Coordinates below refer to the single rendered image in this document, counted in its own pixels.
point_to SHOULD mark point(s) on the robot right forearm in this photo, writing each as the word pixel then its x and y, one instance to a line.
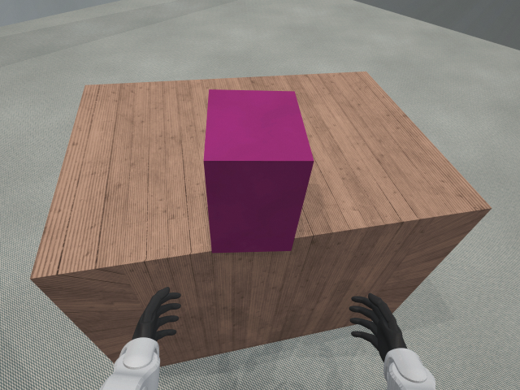
pixel 404 370

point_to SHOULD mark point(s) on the pedestal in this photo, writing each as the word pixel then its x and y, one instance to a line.
pixel 129 217

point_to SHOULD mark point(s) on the robot right hand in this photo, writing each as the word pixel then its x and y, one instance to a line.
pixel 387 335

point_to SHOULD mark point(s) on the robot left forearm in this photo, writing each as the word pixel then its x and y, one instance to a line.
pixel 137 367

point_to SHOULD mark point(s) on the carton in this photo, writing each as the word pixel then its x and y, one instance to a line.
pixel 257 162

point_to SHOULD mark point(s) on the robot left hand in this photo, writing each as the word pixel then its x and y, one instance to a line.
pixel 149 322

